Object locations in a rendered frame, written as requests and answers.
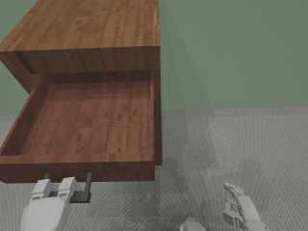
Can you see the right robot thigh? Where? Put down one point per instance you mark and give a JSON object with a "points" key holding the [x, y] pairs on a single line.
{"points": [[191, 226]]}

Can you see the cabinet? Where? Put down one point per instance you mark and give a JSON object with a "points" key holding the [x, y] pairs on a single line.
{"points": [[69, 36]]}

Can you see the robot right hand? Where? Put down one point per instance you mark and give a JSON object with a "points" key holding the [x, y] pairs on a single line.
{"points": [[237, 213]]}

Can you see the drawer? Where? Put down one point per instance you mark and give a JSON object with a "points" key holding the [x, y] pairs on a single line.
{"points": [[75, 123]]}

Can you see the handle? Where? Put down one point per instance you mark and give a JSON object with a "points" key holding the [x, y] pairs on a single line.
{"points": [[78, 196]]}

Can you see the right robot shin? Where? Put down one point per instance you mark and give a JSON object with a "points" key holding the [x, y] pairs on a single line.
{"points": [[190, 219]]}

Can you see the robot left hand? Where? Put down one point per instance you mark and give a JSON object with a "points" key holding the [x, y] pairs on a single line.
{"points": [[45, 213]]}

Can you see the right robot forearm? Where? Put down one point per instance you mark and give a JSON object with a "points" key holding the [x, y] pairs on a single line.
{"points": [[255, 225]]}

